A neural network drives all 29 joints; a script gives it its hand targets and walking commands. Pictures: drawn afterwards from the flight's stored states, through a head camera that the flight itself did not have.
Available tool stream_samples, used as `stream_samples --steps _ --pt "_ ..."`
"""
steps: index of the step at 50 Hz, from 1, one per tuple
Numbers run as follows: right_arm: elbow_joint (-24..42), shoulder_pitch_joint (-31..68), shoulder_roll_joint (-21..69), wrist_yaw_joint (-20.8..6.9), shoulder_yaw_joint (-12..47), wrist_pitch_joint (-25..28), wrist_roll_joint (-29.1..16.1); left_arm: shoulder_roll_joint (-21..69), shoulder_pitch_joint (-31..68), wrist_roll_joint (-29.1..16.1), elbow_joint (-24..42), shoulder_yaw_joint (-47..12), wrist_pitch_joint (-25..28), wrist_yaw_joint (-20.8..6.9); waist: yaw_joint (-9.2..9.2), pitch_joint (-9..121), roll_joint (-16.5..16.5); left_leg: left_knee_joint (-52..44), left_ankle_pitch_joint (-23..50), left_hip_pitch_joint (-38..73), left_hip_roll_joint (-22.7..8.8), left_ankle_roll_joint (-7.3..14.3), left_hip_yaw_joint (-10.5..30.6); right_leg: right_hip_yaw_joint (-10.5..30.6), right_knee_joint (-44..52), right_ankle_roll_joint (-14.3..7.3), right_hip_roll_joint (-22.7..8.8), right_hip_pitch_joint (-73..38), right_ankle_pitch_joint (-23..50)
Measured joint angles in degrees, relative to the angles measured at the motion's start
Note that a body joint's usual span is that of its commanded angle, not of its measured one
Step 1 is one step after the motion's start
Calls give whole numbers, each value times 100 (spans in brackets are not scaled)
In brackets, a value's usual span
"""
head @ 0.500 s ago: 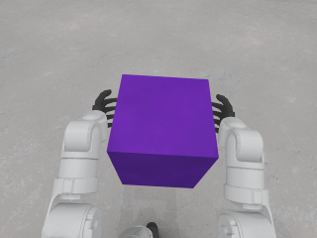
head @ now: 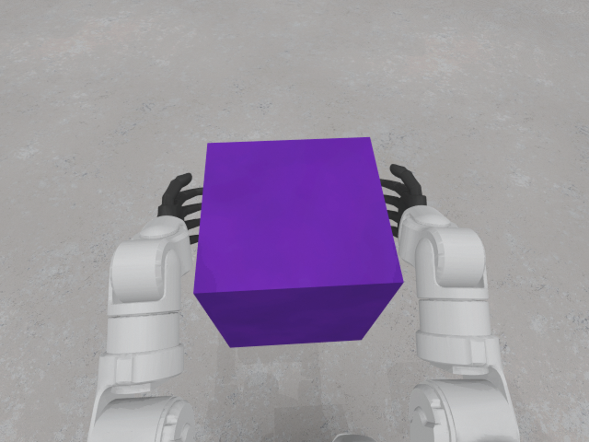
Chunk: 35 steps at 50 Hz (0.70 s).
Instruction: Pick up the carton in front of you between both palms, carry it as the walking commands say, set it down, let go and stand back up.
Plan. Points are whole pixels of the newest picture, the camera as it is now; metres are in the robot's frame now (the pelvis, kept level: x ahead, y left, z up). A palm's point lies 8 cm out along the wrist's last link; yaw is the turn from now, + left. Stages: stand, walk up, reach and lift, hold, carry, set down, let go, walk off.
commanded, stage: carry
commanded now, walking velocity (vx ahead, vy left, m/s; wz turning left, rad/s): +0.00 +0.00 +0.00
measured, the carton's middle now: (293, 252) +0.35 +0.00 +0.03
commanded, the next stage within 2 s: none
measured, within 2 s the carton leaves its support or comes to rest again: neither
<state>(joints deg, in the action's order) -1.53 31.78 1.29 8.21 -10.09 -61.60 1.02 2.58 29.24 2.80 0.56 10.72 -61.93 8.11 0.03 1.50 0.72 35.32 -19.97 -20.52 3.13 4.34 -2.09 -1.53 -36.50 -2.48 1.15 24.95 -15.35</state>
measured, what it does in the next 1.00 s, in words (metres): stands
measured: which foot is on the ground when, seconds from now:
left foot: down 0.00-1.00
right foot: down 0.00-1.00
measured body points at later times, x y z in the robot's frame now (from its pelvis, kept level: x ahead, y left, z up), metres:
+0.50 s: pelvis -0.01 -0.01 +0.00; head -0.04 -0.02 +0.45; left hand +0.34 +0.14 +0.12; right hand +0.34 -0.16 +0.13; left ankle -0.02 +0.07 -0.73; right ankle +0.02 -0.11 -0.73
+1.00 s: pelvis -0.03 -0.01 +0.00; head -0.06 -0.01 +0.45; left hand +0.32 +0.15 +0.12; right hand +0.32 -0.16 +0.13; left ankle -0.02 +0.07 -0.73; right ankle +0.02 -0.11 -0.73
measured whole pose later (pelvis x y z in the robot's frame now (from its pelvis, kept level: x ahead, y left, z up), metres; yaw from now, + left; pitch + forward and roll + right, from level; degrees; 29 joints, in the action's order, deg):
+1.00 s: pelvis -0.03 -0.01 +0.00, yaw +1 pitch +1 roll +0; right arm -14.0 37.8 0.1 7.0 -11.6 -69.0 3.9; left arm -0.4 37.8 3.3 -14.4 10.8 -69.7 7.2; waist -0.4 5.2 -0.1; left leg 32.3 -16.0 -17.3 1.7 3.2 -3.9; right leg -2.8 -31.3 -2.4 1.1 20.4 -11.8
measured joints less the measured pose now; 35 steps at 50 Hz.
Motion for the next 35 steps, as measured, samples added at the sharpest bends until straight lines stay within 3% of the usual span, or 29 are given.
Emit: stream_samples --steps 13,25,35 --pt "-1187 218 -60 -120 -59 -429 310 -292 536 -37 -1551 -145 -429 -70 -103 688 -35 -48 -110 430 -72 -95 -50 -134 135 41 -15 -524 -250" --pt "-1381 482 -165 -117 -53 -605 232 -294 754 24 -1643 -59 -640 -78 11 572 -49 -249 152 464 -115 -124 -110 -115 377 11 9 -561 51" --pt "-1360 574 -155 -117 -81 -668 239 -290 782 47 -1528 -13 -734 -83 -12 452 -63 -278 281 392 -140 -132 -140 -120 457 -2 14 -508 213"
